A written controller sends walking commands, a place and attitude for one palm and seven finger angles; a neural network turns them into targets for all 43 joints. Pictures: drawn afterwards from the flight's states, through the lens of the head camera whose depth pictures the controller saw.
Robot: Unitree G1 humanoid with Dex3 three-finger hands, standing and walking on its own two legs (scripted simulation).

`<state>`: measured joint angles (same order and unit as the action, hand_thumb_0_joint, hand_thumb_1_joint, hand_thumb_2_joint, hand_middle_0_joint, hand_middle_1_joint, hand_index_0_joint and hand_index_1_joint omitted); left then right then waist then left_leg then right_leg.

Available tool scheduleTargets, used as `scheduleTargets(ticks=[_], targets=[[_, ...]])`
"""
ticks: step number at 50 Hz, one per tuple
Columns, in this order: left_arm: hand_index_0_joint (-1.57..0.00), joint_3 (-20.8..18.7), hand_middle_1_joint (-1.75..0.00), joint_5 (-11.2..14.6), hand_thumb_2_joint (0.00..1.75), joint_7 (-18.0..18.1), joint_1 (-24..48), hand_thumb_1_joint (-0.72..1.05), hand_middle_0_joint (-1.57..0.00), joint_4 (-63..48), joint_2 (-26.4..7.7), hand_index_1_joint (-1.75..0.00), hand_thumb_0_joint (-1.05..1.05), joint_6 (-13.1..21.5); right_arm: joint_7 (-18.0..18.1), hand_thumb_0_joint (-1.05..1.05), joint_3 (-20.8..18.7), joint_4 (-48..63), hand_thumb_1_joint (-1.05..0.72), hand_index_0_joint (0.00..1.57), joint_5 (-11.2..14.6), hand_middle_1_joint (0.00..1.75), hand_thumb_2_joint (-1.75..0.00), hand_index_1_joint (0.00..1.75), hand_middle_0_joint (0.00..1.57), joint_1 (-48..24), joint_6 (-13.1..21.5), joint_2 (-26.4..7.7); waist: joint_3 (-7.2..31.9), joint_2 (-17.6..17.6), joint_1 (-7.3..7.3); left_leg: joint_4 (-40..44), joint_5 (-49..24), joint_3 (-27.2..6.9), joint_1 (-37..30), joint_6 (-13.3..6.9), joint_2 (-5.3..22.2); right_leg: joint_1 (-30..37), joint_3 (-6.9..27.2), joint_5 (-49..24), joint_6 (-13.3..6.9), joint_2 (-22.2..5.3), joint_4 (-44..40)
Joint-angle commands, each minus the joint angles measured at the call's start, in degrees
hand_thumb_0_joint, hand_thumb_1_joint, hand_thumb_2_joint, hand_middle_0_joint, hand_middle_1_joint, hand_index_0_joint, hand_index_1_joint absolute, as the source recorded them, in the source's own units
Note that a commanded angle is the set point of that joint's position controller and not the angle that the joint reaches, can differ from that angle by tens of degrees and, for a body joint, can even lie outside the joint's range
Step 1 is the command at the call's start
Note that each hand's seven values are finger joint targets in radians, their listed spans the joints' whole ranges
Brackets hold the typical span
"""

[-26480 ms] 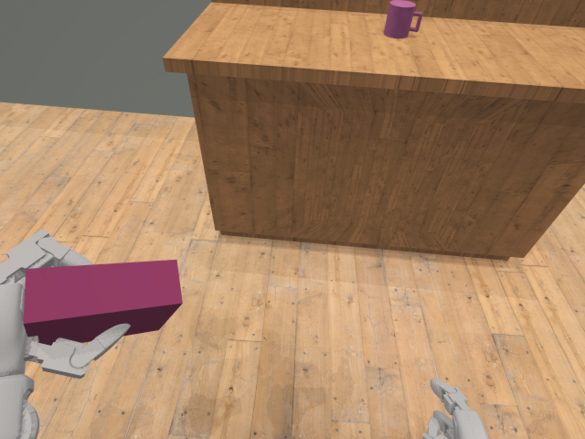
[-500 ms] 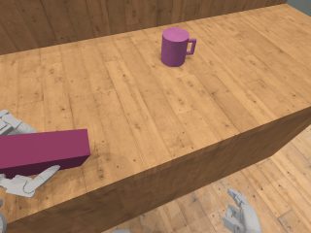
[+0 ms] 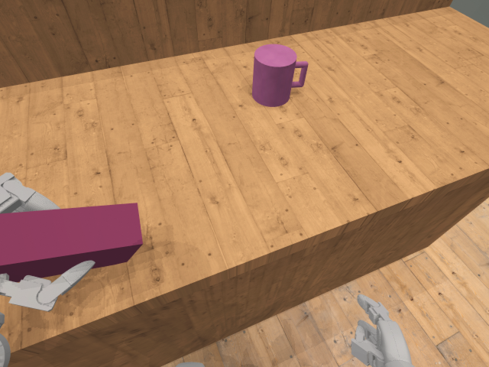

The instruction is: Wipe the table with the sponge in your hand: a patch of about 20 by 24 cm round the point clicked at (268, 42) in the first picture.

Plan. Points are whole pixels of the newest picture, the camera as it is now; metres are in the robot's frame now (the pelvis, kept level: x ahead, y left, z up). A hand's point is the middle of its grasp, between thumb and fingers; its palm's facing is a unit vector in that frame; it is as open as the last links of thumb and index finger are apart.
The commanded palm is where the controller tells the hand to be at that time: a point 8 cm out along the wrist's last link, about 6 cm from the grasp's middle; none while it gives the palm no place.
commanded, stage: come to a stop and stand still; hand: left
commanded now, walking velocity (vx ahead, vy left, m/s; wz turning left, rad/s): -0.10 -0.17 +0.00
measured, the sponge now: (94, 240) +0.23 +0.20 +0.15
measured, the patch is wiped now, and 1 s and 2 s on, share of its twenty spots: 0.05 0.05 0.05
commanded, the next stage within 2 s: look again from close up in 1.38 s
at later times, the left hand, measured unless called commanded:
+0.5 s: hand out of the picture +0.19 +0.30 +0.17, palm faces +0.39 -0.88 -0.29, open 9.3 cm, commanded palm +0.14 +0.33 +0.18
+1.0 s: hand out of the picture +0.20 +0.34 +0.17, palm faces +0.46 -0.83 -0.31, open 9.3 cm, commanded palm +0.14 +0.36 +0.18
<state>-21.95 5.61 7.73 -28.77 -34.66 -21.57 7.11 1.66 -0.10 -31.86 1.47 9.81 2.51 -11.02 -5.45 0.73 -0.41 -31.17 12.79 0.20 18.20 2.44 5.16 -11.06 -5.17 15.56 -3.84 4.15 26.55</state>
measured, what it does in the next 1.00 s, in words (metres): shifts its weight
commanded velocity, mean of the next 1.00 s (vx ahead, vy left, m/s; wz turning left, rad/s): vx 0.00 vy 0.00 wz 0.00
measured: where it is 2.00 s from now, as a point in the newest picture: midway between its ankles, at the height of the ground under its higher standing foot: outside the picture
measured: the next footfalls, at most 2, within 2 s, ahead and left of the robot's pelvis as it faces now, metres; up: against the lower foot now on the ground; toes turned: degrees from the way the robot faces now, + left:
none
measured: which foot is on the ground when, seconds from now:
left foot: down 0.00-1.00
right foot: down 0.00-1.00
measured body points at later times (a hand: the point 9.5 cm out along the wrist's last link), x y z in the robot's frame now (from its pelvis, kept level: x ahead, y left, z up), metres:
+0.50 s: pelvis -0.03 +0.05 +0.00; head -0.03 +0.08 +0.45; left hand +0.17 +0.34 +0.19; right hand +0.13 -0.19 -0.06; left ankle +0.04 +0.14 -0.73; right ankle -0.01 -0.07 -0.73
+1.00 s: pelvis -0.01 +0.08 +0.01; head +0.00 +0.11 +0.45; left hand +0.17 +0.38 +0.19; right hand +0.17 -0.13 -0.06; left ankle +0.04 +0.14 -0.73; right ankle -0.01 -0.07 -0.73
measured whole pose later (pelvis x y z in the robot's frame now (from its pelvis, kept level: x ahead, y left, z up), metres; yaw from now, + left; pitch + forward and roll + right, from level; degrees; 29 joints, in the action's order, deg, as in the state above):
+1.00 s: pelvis -0.01 +0.08 +0.01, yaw +1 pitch -2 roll -2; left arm -20.2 0.7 7.1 -21.1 -26.0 -18.7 12.5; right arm 1.2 1.9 -34.6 0.2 11.8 9.0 -10.1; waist -2.9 -1.5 -2.7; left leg -26.8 9.9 1.4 15.1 -4.5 -2.3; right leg -8.2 1.0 12.5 1.6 0.2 22.5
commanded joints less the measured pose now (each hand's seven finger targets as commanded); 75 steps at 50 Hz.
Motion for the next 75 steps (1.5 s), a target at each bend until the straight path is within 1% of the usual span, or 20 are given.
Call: scheduleTargets(ticks=[1, 2, 3, 4, 5, 6, 7, 9, 11, 14, 16, 18, 20, 23, 28, 35, 46, 47, 55, 75], targets=[[-1.20, -5.52, -1.60, 0.14, 1.30, 0.27, -0.49, 0.10, -1.20, -10.74, -9.19, -1.60, 0.00, 2.97, 0.50, 0.00, -2.45, 8.94, -0.90, 0.20, 0.53, 0.30, -0.90, 0.30, 0.20, -4.64, 3.15, -6.55, 10.97, 4.08, 0.75, 4.35, -8.89, -5.59, -7.01, -4.42, 5.56, 1.08, 7.05, -14.78, 1.46, -8.34, -4.63], [-1.20, -5.38, -1.60, -0.03, 1.30, 0.38, -0.26, 0.10, -1.20, -10.34, -8.61, -1.60, 0.00, 3.14, 0.52, 0.00, -2.54, 9.04, -0.90, 0.20, 0.39, 0.30, -0.90, 0.30, 0.20, -4.03, 3.00, -6.81, 11.43, 4.56, 0.60, 4.37, -8.16, -5.51, -6.55, -4.43, 5.39, 2.10, 6.69, -14.42, 1.34, -8.82, -4.66], [-1.20, -38.93, -1.60, -8.96, 1.30, -2.25, 56.93, 0.10, -1.20, -17.10, -54.49, -1.60, 0.00, 9.86, 1.59, 0.00, -5.96, 2.68, -0.90, 0.20, -3.02, 0.30, -0.90, 0.30, 0.20, 6.24, 8.37, -9.48, 8.04, -11.58, -2.99, -1.87, -12.80, 3.82, 0.40, -4.02, 1.93, 0.41, 9.99, -27.66, 8.37, -9.51, -10.20], [-1.20, -18.85, -1.60, -3.93, 1.30, -4.75, 29.99, 0.10, -1.20, 12.36, -22.96, -1.60, 0.00, 6.43, 1.85, 0.00, -4.64, 3.06, -0.90, 0.20, -1.85, 0.30, -0.90, 0.30, 0.20, 2.86, 8.58, -4.80, 15.51, -11.59, -1.39, -0.76, -12.55, 4.43, -2.48, -3.51, -5.39, 4.81, 10.70, -36.73, 1.70, -11.79, -4.81], [-1.20, -12.75, -1.60, -3.07, 1.30, -6.28, 15.58, 0.10, -1.20, 17.95, -16.05, -1.60, 0.00, 6.40, 1.48, 0.00, -5.45, 7.24, -0.90, 0.20, -1.03, 0.30, -0.90, 0.30, 0.20, 3.38, 9.96, -8.49, 14.93, -5.20, -3.84, 0.60, -13.25, 5.19, -4.47, -2.31, -3.26, 4.89, 14.61, -46.31, 5.43, -11.43, -2.77], [-1.20, -4.25, -1.60, -0.97, 1.30, -6.69, 7.52, 0.10, -1.20, 15.63, -7.92, -1.60, 0.00, 6.37, 0.38, 0.00, -4.81, 7.91, -0.90, 0.20, 0.22, 0.30, -0.90, 0.30, 0.20, 1.86, 10.63, -9.01, 17.40, 5.67, -3.21, 3.35, -19.51, 5.18, -10.54, -3.95, -1.17, 3.73, 10.33, -43.20, 6.91, -9.98, 2.64], [-1.20, -5.04, -1.60, -1.51, 1.30, -6.51, 10.18, 0.10, -1.20, 4.24, -9.50, -1.60, 0.00, 7.06, -0.52, 0.00, -5.62, 8.80, -0.90, 0.20, -0.13, 0.30, -0.90, 0.30, 0.20, 2.75, 9.96, -10.64, 18.77, 8.25, -2.10, 2.80, -26.21, 3.01, -12.26, -5.27, 1.71, 2.56, 8.65, -36.70, 8.17, -8.93, 6.24], [-1.20, -2.89, -1.60, -1.79, 1.30, -5.74, 7.72, 0.10, -1.20, -2.28, -7.72, -1.60, 0.00, 7.06, -2.06, 0.00, -4.22, 10.26, -0.90, 0.20, 0.17, 0.30, -0.90, 0.30, 0.20, -0.90, 9.83, -8.77, 17.54, 4.10, -2.86, 0.53, -27.91, 2.03, -9.39, -5.76, 2.89, 3.08, 6.08, -26.21, 9.13, -7.65, 4.65], [-1.20, -3.50, -1.60, -1.82, 1.30, -3.79, 1.90, 0.10, -1.20, -4.50, -7.52, -1.60, 0.00, 6.19, -2.61, 0.00, -2.89, 10.13, -0.90, 0.20, 0.93, 0.30, -0.90, 0.30, 0.20, -3.41, 10.12, -6.74, 16.50, -0.48, -2.83, -0.15, -18.91, 2.87, -7.67, -4.80, 0.75, 3.74, 6.46, -22.84, 8.19, -7.18, -0.16], [-1.20, -8.33, -1.60, -1.85, 1.30, -1.75, 4.20, 0.10, -1.20, -6.34, -11.76, -1.60, 0.00, 6.71, -0.65, 0.00, -3.03, 10.14, -0.90, 0.20, -0.28, 0.30, -0.90, 0.30, 0.20, -3.63, 9.24, -7.13, 11.05, -10.17, -1.45, -3.93, 0.21, 1.65, -3.48, -3.09, -3.72, -2.53, 12.67, -11.16, 4.41, -11.71, -8.58], [-1.20, -9.66, -1.60, -1.64, 1.30, -0.41, 2.88, 0.10, -1.20, -3.83, -12.17, -1.60, 0.00, 6.67, 0.59, 0.00, -2.53, 8.44, -0.90, 0.20, -0.53, 0.30, -0.90, 0.30, 0.20, -3.76, 8.56, -6.95, 8.93, -6.44, -0.78, -2.55, 1.27, 0.24, -6.68, -2.91, -4.03, -8.72, 14.72, 1.44, 0.68, -11.84, -10.74], [-1.20, -6.54, -1.60, -1.72, 1.30, -0.52, 7.69, 0.10, -1.20, -2.38, -9.23, -1.60, 0.00, 7.15, 1.52, 0.00, -2.06, 8.27, -0.90, 0.20, -1.03, 0.30, -0.90, 0.30, 0.20, -3.34, 8.06, -7.22, 5.40, -2.18, 0.22, 0.53, 4.29, -1.04, -6.89, -3.08, -3.84, -12.56, 13.27, 13.31, 0.66, -10.38, -12.29], [-1.20, -5.07, -1.60, -2.42, 1.30, -0.63, 11.50, 0.10, -1.20, -0.96, -8.84, -1.60, 0.00, 7.41, 1.99, 0.00, -1.83, 7.92, -0.90, 0.20, -1.08, 0.30, -0.90, 0.30, 0.20, -3.41, 8.05, -7.65, 2.93, 1.69, 0.23, 5.71, 8.58, -2.48, -5.94, -3.51, -2.90, -12.97, 11.27, 16.82, 1.68, -7.67, -11.74], [-1.20, -3.36, -1.60, -3.78, 1.30, -0.43, 15.45, 0.10, -1.20, -1.82, -7.80, -1.60, 0.00, 7.64, 1.90, 0.00, -1.58, 7.89, -0.90, 0.20, -0.75, 0.30, -0.90, 0.30, 0.20, -3.63, 8.44, -8.21, 3.74, 9.89, -0.26, 17.06, 20.86, -8.51, 1.70, -5.25, 1.44, -2.39, 6.19, 8.95, 3.14, -3.32, -2.72], [-1.20, -3.04, -1.60, -4.85, 1.30, -0.78, 12.94, 0.10, -1.20, -3.79, -7.57, -1.60, 0.00, 7.61, 0.48, 0.00, -1.71, 8.60, -0.90, 0.20, -0.73, 0.30, -0.90, 0.30, 0.20, -3.12, 9.18, -7.50, 6.97, 9.19, -0.89, 20.49, 26.55, -10.12, 6.55, -5.99, 3.13, 5.73, 4.43, 4.18, 3.36, -1.99, 2.47], [-1.20, -4.49, -1.60, -4.86, 1.30, -0.72, 9.32, 0.10, -1.20, -3.45, -7.94, -1.60, 0.00, 7.80, -0.15, 0.00, -1.82, 7.29, -0.90, 0.20, -1.13, 0.30, -0.90, 0.30, 0.20, -1.72, 9.31, -7.10, 7.17, 3.14, -0.54, 16.35, 20.59, -7.45, 2.90, -4.65, 0.52, 4.51, 5.51, 3.04, 2.85, -2.68, -5.13], [-1.20, -3.26, -1.60, -5.55, 1.30, -0.09, 13.47, 0.10, -1.20, -2.43, -7.48, -1.60, 0.00, 8.06, 0.26, 0.00, -1.05, 5.94, -0.90, 0.20, -0.65, 0.30, -0.90, 0.30, 0.20, -3.55, 9.91, -6.83, 8.55, 4.54, -0.85, 16.22, 11.32, -8.01, -4.33, -4.23, 0.91, 2.56, 6.76, -2.76, 3.20, -3.77, -5.06], [-1.20, -1.16, -1.60, -5.25, 1.30, -0.41, 12.83, 0.10, -1.20, -1.68, -5.15, -1.60, 0.00, 8.22, 0.35, 0.00, -1.31, 6.03, -0.90, 0.20, -0.84, 0.30, -0.90, 0.30, 0.20, -2.68, 9.60, -7.07, 8.11, 4.34, -0.53, 15.90, 10.36, -8.65, -3.70, -4.50, 0.86, 3.14, 6.69, -3.54, 3.08, -4.20, -5.41], [-1.20, -3.38, -1.60, -4.40, 1.30, -0.26, 8.14, 0.10, -1.20, -5.56, -7.58, -1.60, 0.00, 8.59, 0.37, 0.00, -2.02, 7.27, -0.90, 0.20, -0.52, 0.30, -0.90, 0.30, 0.20, -2.79, 8.55, -7.14, 11.54, 3.80, -0.66, 11.15, -9.47, -6.39, -9.36, -3.29, 0.66, 4.40, 6.58, -11.35, 2.60, -6.23, -5.00], [-1.20, -2.50, -1.60, -3.66, 1.30, 0.10, 7.75, 0.10, -1.20, -3.96, -6.84, -1.60, 0.00, 7.06, 1.28, 0.00, -2.14, 7.61, -0.90, 0.20, -0.18, 0.30, -0.90, 0.30, 0.20, -3.94, 6.27, -7.30, 8.71, 0.94, -0.37, 10.60, -4.34, -6.27, -8.48, -4.42, 0.24, 3.03, 9.24, -10.65, 2.10, -8.03, -7.74]])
